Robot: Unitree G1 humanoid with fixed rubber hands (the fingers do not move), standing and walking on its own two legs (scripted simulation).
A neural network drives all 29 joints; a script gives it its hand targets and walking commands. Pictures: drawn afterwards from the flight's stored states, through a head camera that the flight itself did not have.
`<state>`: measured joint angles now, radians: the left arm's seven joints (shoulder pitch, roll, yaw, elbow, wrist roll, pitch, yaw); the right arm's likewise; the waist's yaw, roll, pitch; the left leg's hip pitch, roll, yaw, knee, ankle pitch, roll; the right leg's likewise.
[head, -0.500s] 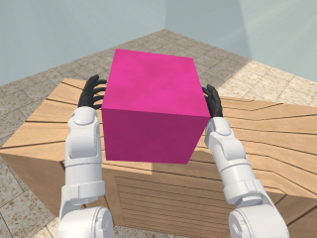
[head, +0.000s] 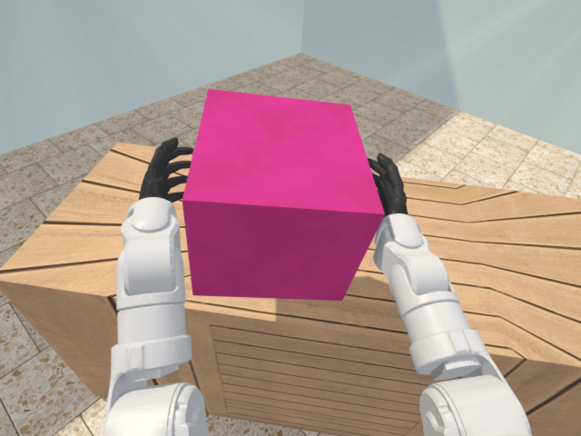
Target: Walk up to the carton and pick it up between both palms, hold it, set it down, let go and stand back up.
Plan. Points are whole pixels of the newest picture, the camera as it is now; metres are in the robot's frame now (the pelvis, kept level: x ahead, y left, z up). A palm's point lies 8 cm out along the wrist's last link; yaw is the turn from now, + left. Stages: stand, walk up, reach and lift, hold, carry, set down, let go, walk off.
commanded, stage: hold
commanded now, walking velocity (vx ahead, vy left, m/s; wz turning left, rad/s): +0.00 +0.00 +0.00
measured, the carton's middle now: (275, 195) +0.41 +0.00 +0.14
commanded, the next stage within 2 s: none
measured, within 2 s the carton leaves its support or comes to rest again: neither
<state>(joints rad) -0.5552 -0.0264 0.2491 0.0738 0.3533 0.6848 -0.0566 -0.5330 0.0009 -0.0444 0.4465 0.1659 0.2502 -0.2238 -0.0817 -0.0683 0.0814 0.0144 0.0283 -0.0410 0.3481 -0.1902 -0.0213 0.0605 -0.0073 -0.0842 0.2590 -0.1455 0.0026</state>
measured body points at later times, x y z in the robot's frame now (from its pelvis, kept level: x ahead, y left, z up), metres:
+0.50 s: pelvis +0.00 +0.00 +0.00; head -0.04 +0.03 +0.45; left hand +0.37 +0.15 +0.18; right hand +0.36 -0.16 +0.16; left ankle +0.02 +0.13 -0.75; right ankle +0.01 -0.12 -0.75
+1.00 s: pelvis +0.00 +0.00 +0.00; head -0.04 +0.04 +0.45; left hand +0.38 +0.16 +0.19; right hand +0.36 -0.15 +0.17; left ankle +0.02 +0.13 -0.75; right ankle +0.01 -0.12 -0.75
